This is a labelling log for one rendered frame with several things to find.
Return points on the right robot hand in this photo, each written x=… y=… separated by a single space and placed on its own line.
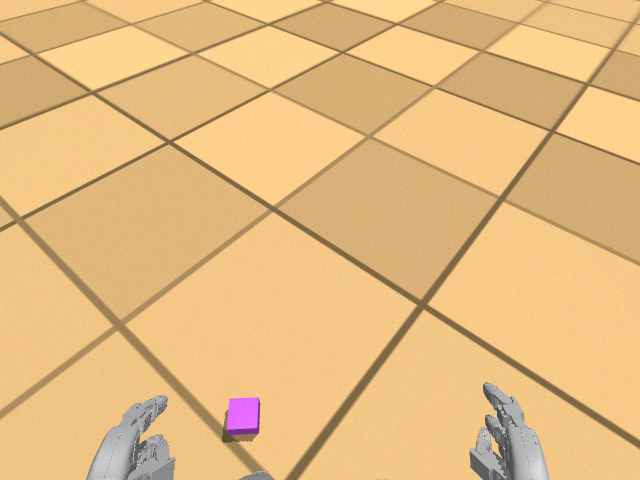
x=519 y=445

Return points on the left robot hand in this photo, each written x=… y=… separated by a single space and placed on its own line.
x=120 y=457

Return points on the small box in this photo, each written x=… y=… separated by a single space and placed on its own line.
x=243 y=416

